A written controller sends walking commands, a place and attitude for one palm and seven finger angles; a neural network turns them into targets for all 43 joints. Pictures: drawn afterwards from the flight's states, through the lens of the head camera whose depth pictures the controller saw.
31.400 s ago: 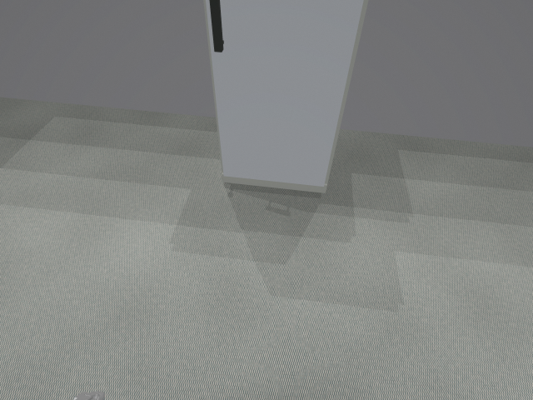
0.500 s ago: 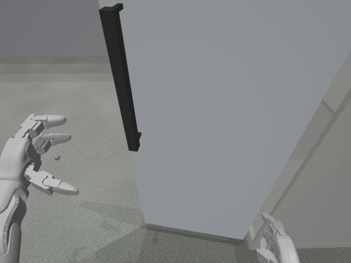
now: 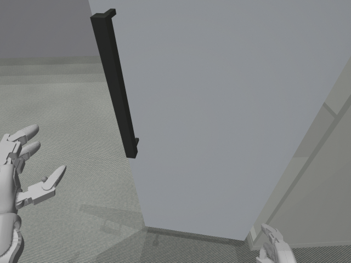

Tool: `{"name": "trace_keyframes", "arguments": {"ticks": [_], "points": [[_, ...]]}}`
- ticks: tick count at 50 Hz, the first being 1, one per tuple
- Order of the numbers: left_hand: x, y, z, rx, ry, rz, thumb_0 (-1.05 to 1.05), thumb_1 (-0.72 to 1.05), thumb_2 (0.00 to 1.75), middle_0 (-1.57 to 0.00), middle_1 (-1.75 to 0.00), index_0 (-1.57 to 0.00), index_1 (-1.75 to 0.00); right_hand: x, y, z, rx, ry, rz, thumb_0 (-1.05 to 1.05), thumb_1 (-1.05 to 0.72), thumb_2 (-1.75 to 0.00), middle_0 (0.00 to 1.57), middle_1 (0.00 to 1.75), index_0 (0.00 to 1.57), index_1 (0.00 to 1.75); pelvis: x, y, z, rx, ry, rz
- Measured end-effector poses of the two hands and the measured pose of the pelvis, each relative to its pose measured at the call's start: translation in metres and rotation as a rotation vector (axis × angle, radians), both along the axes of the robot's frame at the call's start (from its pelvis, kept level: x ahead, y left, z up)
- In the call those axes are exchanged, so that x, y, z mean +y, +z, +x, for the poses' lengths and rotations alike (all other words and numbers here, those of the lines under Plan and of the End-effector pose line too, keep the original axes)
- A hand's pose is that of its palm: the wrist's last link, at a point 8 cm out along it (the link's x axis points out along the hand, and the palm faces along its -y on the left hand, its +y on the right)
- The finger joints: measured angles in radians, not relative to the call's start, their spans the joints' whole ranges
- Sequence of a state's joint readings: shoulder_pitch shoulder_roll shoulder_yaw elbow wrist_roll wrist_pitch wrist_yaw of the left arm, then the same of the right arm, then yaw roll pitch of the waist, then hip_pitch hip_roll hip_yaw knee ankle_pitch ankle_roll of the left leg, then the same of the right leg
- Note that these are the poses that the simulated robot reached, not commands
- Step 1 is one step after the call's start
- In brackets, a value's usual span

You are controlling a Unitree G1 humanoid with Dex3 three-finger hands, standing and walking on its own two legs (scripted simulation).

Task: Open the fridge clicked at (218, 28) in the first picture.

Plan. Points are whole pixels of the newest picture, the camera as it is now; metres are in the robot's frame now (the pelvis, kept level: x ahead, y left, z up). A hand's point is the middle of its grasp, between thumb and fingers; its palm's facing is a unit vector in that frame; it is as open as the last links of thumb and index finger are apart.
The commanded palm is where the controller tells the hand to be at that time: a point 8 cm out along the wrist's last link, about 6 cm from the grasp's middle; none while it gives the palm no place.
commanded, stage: draw the hand back to the body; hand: left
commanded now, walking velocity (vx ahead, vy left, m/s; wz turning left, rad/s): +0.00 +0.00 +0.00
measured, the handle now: (123, 97) +0.44 +0.19 +0.18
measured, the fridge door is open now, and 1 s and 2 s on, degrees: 79 79 79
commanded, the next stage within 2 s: step back with the hand held close in 0.50 s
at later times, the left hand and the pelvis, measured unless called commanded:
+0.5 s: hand (37, 188) +0.18 +0.27 +0.16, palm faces +0.49 -0.80 -0.35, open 7.4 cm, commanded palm +0.13 +0.30 +0.17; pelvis +0.00 +0.00 +0.00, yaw +1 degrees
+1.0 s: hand (20, 202) +0.15 +0.28 +0.16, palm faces +0.39 -0.80 -0.46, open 7.4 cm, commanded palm +0.09 +0.32 +0.17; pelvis -0.05 +0.02 -0.01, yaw +0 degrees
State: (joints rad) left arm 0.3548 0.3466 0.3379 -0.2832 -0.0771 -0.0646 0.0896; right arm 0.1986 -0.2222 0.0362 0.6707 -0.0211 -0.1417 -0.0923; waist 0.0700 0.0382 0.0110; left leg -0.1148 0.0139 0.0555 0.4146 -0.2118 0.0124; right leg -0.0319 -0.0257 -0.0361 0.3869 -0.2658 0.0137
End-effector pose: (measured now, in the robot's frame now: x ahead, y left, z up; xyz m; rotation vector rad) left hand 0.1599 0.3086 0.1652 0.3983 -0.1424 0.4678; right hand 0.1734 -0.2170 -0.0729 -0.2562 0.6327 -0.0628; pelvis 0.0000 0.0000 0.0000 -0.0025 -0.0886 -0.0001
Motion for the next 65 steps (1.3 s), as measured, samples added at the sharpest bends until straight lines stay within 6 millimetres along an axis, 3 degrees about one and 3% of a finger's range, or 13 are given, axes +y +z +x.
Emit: {"name": "trace_keyframes", "arguments": {"ticks": [15,37,47,55,65], "points": [[-0.001,0.003,-0.021,0.003,0.039,0.014,0.01,0.82,0.86,-0.21,-0.35,-0.21,-0.34,0.001,0.005,0.013,-0.019,0.019,-0.005,0.02,-0.90,-0.90,0.20,0.30,0.20,0.30,-0.003,0.000,0.001,-0.011,0.010,-0.002],[-0.005,0.011,-0.025,-0.039,-0.003,0.062,0.01,0.89,0.90,-0.21,-0.31,-0.21,-0.30,-0.005,0.002,-0.008,0.027,-0.006,-0.014,0.02,-0.90,-0.90,0.20,0.30,0.20,0.30,-0.003,0.000,-0.015,0.022,0.019,-0.023],[0.004,0.007,-0.037,0.013,-0.095,0.132,0.01,0.89,0.90,-0.21,-0.31,-0.21,-0.30,-0.008,0.006,-0.037,0.056,-0.103,-0.048,0.02,-0.90,-0.90,0.20,0.30,0.20,0.30,0.016,-0.004,-0.036,0.069,0.000,-0.020],[0.020,0.009,-0.065,-0.041,-0.068,0.170,0.01,0.89,0.90,-0.21,-0.31,-0.21,-0.30,0.007,0.003,-0.065,0.047,-0.090,-0.044,0.02,-0.90,-0.90,0.20,0.30,0.20,0.30,0.023,-0.010,-0.062,0.071,0.008,-0.028],[0.025,0.004,-0.099,-0.117,-0.049,0.148,0.01,0.89,0.90,-0.21,-0.31,-0.21,-0.30,0.019,-0.007,-0.099,0.072,-0.055,-0.066,0.02,-0.90,-0.90,0.20,0.30,0.20,0.30,0.030,-0.016,-0.086,0.073,0.025,-0.053]]}}
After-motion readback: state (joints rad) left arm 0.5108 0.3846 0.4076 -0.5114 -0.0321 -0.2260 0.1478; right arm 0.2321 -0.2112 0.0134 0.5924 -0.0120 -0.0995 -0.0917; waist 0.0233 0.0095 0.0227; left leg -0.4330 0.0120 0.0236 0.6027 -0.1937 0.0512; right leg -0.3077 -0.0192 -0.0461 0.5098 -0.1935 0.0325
